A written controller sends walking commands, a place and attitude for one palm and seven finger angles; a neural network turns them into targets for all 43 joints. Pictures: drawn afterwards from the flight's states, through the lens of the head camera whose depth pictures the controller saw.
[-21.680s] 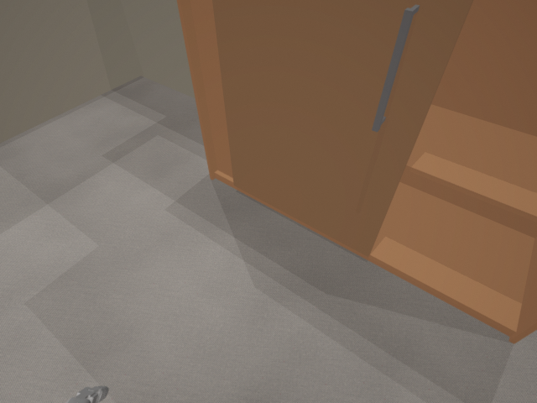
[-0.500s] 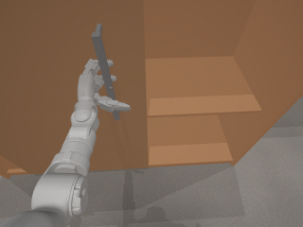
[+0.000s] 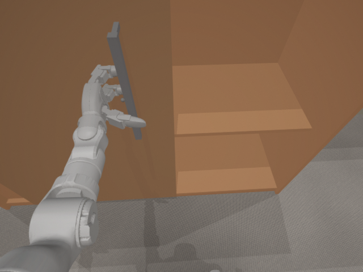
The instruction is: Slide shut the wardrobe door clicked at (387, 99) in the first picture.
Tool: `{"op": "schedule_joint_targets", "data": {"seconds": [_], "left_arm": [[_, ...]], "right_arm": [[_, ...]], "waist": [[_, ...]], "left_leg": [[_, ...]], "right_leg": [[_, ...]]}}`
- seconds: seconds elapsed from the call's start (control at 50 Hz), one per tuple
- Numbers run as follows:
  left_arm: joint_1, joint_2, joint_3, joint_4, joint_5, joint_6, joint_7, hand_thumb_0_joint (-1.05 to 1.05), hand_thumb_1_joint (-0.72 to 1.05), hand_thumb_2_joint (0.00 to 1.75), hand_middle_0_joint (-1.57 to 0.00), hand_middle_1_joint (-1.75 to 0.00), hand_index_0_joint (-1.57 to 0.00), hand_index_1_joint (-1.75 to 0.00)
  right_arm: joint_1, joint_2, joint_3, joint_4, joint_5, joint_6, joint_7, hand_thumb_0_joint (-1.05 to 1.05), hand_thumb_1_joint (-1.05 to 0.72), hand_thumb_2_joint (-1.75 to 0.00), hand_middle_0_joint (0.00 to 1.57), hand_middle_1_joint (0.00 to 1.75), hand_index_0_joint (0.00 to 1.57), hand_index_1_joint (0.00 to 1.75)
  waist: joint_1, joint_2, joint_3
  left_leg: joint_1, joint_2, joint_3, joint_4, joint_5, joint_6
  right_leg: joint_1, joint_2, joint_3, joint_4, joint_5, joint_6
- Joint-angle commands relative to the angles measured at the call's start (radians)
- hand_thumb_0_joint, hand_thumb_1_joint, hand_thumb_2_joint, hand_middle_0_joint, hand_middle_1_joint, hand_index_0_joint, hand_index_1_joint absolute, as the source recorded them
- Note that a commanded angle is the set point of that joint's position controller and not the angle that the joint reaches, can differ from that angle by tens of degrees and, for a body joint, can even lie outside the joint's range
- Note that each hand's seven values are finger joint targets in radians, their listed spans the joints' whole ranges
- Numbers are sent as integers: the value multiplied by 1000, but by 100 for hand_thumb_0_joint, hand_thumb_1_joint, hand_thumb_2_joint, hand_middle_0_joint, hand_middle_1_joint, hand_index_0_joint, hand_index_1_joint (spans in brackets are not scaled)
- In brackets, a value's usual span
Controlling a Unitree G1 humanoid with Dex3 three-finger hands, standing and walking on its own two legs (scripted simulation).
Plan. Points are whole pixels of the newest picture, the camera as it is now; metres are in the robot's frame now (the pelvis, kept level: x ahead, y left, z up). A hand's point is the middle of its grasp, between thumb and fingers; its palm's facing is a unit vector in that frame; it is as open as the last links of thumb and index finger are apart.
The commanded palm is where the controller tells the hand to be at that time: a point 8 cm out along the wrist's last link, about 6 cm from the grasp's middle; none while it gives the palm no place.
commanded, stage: move the hooked fingers beside the handle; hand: left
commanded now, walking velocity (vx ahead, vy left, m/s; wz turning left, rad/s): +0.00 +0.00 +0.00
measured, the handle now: (129, 92) +0.51 +0.11 +0.10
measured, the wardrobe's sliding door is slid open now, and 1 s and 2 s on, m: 0.57 0.57 0.59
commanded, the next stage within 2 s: feel for the door with the fingertips in 1.90 s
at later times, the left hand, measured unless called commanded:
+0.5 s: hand (119, 99) +0.47 +0.13 +0.12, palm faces +0.00 -1.00 +0.00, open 13.7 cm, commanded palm +0.45 +0.19 +0.11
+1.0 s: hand (117, 99) +0.47 +0.13 +0.12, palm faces -0.01 -1.00 +0.00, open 13.5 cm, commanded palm +0.46 +0.21 +0.11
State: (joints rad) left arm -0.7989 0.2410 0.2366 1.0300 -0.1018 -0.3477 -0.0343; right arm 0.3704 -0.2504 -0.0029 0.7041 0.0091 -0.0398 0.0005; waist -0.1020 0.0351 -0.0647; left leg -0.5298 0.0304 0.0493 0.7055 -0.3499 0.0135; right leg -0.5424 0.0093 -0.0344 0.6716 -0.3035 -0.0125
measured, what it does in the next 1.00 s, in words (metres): stands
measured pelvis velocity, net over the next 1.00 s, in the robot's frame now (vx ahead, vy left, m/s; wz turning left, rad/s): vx -0.02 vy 0.00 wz -0.02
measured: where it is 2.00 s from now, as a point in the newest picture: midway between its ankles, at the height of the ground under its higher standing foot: outside the picture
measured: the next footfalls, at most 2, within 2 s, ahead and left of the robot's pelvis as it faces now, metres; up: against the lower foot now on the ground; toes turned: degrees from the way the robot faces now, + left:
none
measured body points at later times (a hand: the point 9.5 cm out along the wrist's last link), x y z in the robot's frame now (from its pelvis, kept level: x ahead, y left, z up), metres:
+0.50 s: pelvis -0.01 +0.01 +0.00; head +0.05 +0.00 +0.44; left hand +0.46 +0.18 +0.12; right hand +0.02 -0.25 -0.12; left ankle +0.00 +0.11 -0.72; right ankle +0.01 -0.11 -0.72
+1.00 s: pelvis -0.02 +0.00 -0.01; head +0.05 +0.00 +0.44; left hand +0.46 +0.18 +0.12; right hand -0.01 -0.26 -0.12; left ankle +0.00 +0.11 -0.72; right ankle +0.01 -0.11 -0.72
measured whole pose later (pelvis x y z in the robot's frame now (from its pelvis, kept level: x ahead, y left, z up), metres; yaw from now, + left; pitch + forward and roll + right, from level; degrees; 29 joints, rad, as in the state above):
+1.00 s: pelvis -0.02 +0.00 -0.01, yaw -1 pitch +11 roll -1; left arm -0.88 0.34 0.35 1.13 -0.06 -0.36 -0.12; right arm 0.40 -0.26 0.02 0.67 0.01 -0.04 -0.02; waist -0.15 0.03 -0.06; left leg -0.61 0.04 0.06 0.75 -0.34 0.02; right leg -0.62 0.02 -0.02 0.70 -0.28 -0.01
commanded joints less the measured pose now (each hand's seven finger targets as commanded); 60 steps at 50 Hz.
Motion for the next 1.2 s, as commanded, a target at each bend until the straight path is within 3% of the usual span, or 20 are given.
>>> {"op": "schedule_joint_targets", "data": {"seconds": [0.0, 0.04, 0.08, 0.12, 0.14, 0.18, 0.32, 0.38, 0.4, 0.42, 0.52, 0.58, 0.7, 0.78, 0.84, 0.94, 1.0, 1.04, 1.08, 1.18], "left_arm": [[-478, 219, 43, -200, -5, -62, 5, 0, -50, 30, -30, -120, -30, -120], [-472, 247, 69, -192, -8, -60, 5, 0, -50, 30, -30, -120, -30, -120], [-492, 225, 50, -208, -10, -61, -1, 0, -50, 30, -30, -120, -30, -120], [-463, 276, 93, -200, -9, -63, -1, 0, -50, 30, -30, -120, -30, -120], [-471, 263, 84, -228, -11, -66, -3, 0, -50, 30, -30, -120, -30, -120], [-463, 262, 83, -200, -11, -61, -5, 0, -50, 30, -30, -120, -30, -120], [-481, 299, 104, -183, -4, -61, -5, 0, -50, 30, -30, -120, -30, -120], [-501, 333, 129, -190, -3, -61, -5, 0, -50, 30, -30, -120, -30, -120], [-496, 330, 121, -195, 0, -63, -7, 0, -50, 30, -30, -120, -30, -120], [-493, 308, 113, -192, -1, -63, -9, 0, -50, 30, -30, -120, -30, -120], [-489, 366, 157, -158, 2, -57, -12, 0, -50, 30, -30, -120, -30, -120], [-522, 342, 125, -152, 1, -55, -17, 0, -50, 30, -30, -120, -30, -120], [-545, 417, 178, -136, 4, -56, -16, 0, -50, 30, -30, -120, -30, -120], [-530, 419, 181, -112, 3, -50, -24, 0, -50, 30, -30, -120, -30, -120], [-568, 445, 188, -122, 10, -54, -23, 0, -50, 30, -30, -120, -30, -120], [-543, 460, 198, -96, 10, -50, -29, 0, -50, 30, -30, -120, -30, -120], [-539, 505, 227, -79, 13, -45, -29, 0, -50, 30, -30, -120, -30, -120], [-545, 516, 228, -99, 17, -49, -37, 0, -50, 30, -30, -120, -30, -120], [-546, 515, 229, -86, 10, -45, -37, 0, -50, 30, -30, -120, -30, -120], [-548, 529, 235, -81, 12, -45, -41, 0, -50, 30, -30, -120, -30, -120]], "right_arm": [[81, -140, -46, -80, 3, -26, -10, 0, -90, -90, 20, 30, 20, 30], [82, -143, -47, -81, 4, -25, -10, 0, -90, -90, 20, 30, 20, 30], [81, -139, -45, -87, 4, -27, -11, 0, -90, -90, 20, 30, 20, 30], [87, -145, -47, -88, 5, -24, -12, 0, -90, -90, 20, 30, 20, 30], [82, -141, -46, -96, 3, -24, -12, 0, -90, -90, 20, 30, 20, 30], [82, -142, -44, -94, 4, -25, -12, 0, -90, -90, 20, 30, 20, 30], [89, -150, -44, -93, 4, -23, -17, 0, -90, -90, 20, 30, 20, 30], [96, -153, -46, -92, 2, -25, -19, 0, -90, -90, 20, 30, 20, 30], [96, -149, -45, -94, 3, -23, -19, 0, -90, -90, 20, 30, 20, 30], [99, -147, -43, -95, 0, -26, -18, 0, -90, -90, 20, 30, 20, 30], [100, -154, -41, -99, 2, -24, -22, 0, -90, -90, 20, 30, 20, 30], [96, -155, -39, -100, 3, -27, -23, 0, -90, -90, 20, 30, 20, 30], [115, -164, -41, -98, 2, -29, -28, 0, -90, -90, 20, 30, 20, 30], [112, -164, -36, -104, 2, -29, -29, 0, -90, -90, 20, 30, 20, 30], [118, -167, -35, -107, 1, -29, -29, 0, -90, -90, 20, 30, 20, 30], [120, -170, -35, -111, 2, -30, -29, 0, -90, -90, 20, 30, 20, 30], [128, -176, -34, -112, 2, -26, -32, 0, -90, -90, 20, 30, 20, 30], [123, -174, -34, -117, 4, -26, -33, 0, -90, -90, 20, 30, 20, 30], [122, -176, -32, -119, 3, -27, -34, 0, -90, -90, 20, 30, 20, 30], [124, -179, -33, -122, 5, -27, -35, 0, -90, -90, 20, 30, 20, 30]], "waist": [[-14, -28, -339], [-15, -39, -336], [-25, -36, -340], [-8, -37, -348], [-7, -21, -367], [-14, -50, -336], [-20, -44, -315], [-17, -42, -339], [-12, -4, -347], [-18, -26, -359], [-13, -25, -328], [-33, -29, -308], [-25, -44, -333], [-27, -49, -319], [-32, -18, -323], [-32, -40, -326], [-31, -68, -317], [-25, -21, -336], [-34, -51, -316], [-32, -37, -320]], "left_leg": [[141, -30, -30, -77, 215, 10], [134, -30, -28, -73, 208, 12], [140, -29, -26, -73, 206, 12], [138, -27, -29, -75, 223, 11], [147, -29, -26, -74, 230, 11], [130, -26, -28, -75, 202, 11], [117, -23, -31, -79, 179, 11], [110, -25, -31, -74, 179, 12], [120, -26, -28, -73, 189, 10], [130, -26, -33, -73, 197, 10], [88, -27, -29, -71, 160, 11], [82, -24, -30, -73, 125, 12], [59, -26, -36, -67, 117, 14], [40, -25, -34, -65, 103, 14], [30, -27, -36, -66, 67, 14], [5, -26, -33, -61, 52, 15], [-28, -25, -29, -57, 41, 18], [-18, -27, -26, -55, 48, 16], [-37, -25, -28, -56, 20, 17], [-46, -26, -25, -53, 11, 16]], "right_leg": [[161, 25, 16, -76, 259, 1], [158, 26, 22, -79, 258, 4], [154, 26, 21, -80, 257, 6], [165, 27, 20, -73, 267, 3], [171, 28, 22, -72, 274, 4], [154, 28, 19, -78, 246, 6], [135, 30, 21, -78, 217, 6], [146, 27, 24, -76, 217, 8], [149, 25, 26, -73, 222, 4], [146, 28, 21, -70, 229, 6], [138, 27, 27, -74, 198, 8], [110, 26, 27, -82, 162, 10], [126, 24, 30, -75, 147, 10], [120, 25, 32, -79, 142, 13], [105, 24, 36, -79, 100, 14], [113, 24, 40, -81, 86, 16], [133, 22, 45, -83, 80, 19], [135, 20, 50, -81, 89, 18], [123, 21, 50, -88, 55, 21], [124, 19, 54, -89, 44, 22]]}}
